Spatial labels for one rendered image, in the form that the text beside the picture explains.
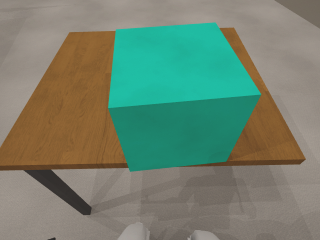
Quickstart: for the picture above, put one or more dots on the carton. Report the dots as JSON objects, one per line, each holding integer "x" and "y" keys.
{"x": 179, "y": 95}

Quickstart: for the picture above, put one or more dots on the table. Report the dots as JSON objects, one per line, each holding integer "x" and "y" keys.
{"x": 66, "y": 123}

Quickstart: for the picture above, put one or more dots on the robot left thigh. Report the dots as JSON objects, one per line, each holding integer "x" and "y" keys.
{"x": 135, "y": 232}

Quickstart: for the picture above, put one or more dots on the robot thigh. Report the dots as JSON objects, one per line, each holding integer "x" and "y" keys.
{"x": 202, "y": 235}
{"x": 135, "y": 232}

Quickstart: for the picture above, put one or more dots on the robot right thigh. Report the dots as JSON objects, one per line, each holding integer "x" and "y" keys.
{"x": 202, "y": 235}

